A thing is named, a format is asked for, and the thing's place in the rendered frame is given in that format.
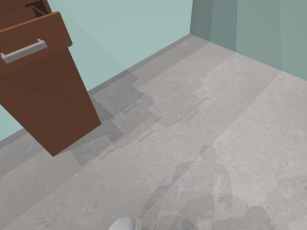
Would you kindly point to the drawer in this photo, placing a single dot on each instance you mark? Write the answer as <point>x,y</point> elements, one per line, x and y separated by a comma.
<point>22,28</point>

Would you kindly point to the handle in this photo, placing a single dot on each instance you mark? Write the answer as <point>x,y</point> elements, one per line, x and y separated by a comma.
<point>41,44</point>

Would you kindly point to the cabinet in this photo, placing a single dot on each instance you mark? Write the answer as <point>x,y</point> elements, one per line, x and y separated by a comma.
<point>48,97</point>

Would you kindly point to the left robot thigh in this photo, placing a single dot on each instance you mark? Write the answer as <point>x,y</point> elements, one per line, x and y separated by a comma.
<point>124,224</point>

